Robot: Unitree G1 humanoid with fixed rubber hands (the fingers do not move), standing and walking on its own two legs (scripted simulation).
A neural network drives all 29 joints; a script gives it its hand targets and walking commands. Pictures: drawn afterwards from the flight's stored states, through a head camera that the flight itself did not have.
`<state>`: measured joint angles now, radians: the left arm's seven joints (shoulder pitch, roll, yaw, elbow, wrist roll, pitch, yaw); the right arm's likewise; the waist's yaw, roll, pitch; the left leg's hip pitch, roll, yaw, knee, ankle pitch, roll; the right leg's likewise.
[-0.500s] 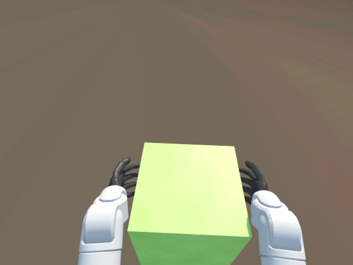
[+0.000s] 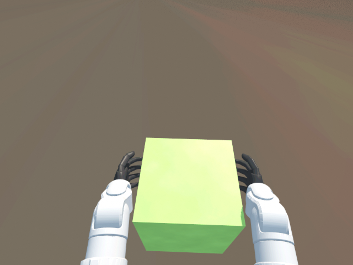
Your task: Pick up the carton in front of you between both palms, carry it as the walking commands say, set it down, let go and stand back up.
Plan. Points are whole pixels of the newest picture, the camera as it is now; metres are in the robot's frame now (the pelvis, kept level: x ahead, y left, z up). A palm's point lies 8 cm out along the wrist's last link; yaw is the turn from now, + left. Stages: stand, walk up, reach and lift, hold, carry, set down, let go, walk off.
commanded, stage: carry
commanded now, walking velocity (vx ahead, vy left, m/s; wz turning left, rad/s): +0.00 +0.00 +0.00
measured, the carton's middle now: (186, 198) +0.29 +0.00 -0.06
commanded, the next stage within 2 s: hold in 1.96 s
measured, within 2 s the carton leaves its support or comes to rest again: neither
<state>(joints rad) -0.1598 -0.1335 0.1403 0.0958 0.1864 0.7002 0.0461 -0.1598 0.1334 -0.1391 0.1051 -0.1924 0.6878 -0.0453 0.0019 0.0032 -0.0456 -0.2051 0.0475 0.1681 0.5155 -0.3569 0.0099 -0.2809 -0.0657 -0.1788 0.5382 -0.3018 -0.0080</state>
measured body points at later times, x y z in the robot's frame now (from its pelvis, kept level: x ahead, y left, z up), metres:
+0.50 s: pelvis -0.02 +0.00 +0.00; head -0.03 +0.00 +0.45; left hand +0.27 +0.15 +0.03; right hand +0.27 -0.16 +0.03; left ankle -0.06 +0.10 -0.73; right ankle -0.01 -0.11 -0.73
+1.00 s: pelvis -0.04 +0.00 +0.00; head -0.05 +0.00 +0.45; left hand +0.26 +0.15 +0.03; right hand +0.26 -0.15 +0.03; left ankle -0.06 +0.10 -0.73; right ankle -0.01 -0.11 -0.73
